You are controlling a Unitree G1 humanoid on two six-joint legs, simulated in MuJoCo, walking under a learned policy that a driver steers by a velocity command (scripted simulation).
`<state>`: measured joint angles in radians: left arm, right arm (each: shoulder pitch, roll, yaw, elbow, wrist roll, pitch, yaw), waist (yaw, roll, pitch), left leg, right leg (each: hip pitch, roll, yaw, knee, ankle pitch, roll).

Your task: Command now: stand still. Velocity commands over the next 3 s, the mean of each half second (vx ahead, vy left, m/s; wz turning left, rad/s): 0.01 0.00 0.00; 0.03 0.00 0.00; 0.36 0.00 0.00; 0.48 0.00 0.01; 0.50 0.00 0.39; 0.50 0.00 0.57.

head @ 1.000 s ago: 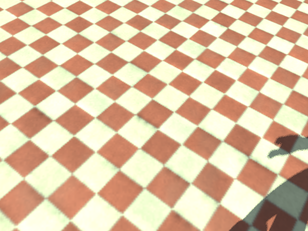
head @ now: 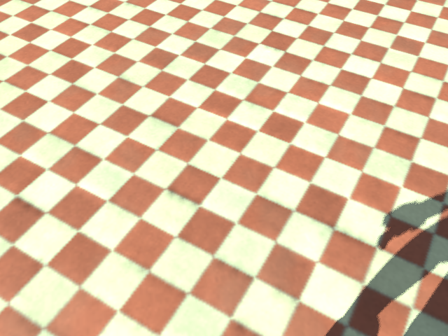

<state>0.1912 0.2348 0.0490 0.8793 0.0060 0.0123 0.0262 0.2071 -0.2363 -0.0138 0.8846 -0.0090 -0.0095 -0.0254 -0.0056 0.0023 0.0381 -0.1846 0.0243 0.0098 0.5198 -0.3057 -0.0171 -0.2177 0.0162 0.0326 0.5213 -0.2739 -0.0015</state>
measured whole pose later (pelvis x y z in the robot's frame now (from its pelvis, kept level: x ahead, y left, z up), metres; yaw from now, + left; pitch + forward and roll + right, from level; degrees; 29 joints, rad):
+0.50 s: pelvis +0.00 +0.01 +0.00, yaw +0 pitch -2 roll +0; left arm 0.18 0.21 0.04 1.08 0.00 0.01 0.04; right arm 0.26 -0.22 -0.01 1.01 0.00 -0.01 -0.04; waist 0.00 0.00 0.04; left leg -0.17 0.01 0.01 0.50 -0.30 -0.01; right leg -0.20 0.01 0.04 0.51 -0.27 0.01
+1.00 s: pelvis +0.01 +0.01 +0.00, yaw +0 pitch -1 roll +0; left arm 0.23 0.20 0.02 1.14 -0.01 0.01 0.04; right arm 0.32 -0.20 -0.01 1.06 0.01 -0.01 -0.04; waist 0.00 0.00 0.02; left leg -0.19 0.00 0.01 0.54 -0.35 0.02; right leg -0.23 0.00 0.04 0.56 -0.37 -0.01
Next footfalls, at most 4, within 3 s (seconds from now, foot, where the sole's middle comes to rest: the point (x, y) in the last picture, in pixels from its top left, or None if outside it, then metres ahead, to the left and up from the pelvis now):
1.60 left None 0.43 0.12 -0.77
2.14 right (266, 264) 0.75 -0.11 -0.77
2.68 left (173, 212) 0.96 0.21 -0.77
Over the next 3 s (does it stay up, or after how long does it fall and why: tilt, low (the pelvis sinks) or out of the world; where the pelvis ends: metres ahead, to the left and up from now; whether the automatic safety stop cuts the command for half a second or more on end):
stays up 0.98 0.15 0.01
